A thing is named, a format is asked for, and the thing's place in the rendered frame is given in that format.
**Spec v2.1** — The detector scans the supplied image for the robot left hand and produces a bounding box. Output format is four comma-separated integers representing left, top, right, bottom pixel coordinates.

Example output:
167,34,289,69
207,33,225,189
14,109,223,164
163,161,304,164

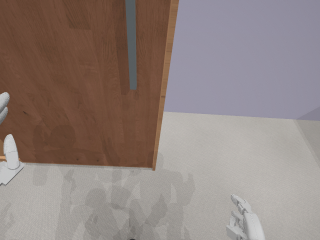
0,92,25,186

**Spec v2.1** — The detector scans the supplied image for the handle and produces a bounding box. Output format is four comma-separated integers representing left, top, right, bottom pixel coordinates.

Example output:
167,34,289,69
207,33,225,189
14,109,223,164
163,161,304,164
125,0,137,90

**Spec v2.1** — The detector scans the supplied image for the robot right hand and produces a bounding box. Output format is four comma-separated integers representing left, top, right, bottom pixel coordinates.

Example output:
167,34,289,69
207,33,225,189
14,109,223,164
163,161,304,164
226,194,266,240

